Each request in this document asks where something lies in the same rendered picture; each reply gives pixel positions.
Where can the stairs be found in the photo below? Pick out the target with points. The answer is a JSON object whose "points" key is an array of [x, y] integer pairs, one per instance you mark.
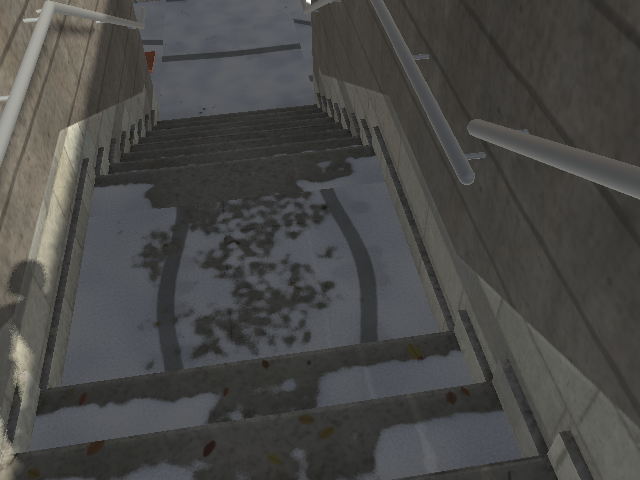
{"points": [[235, 136], [398, 409]]}

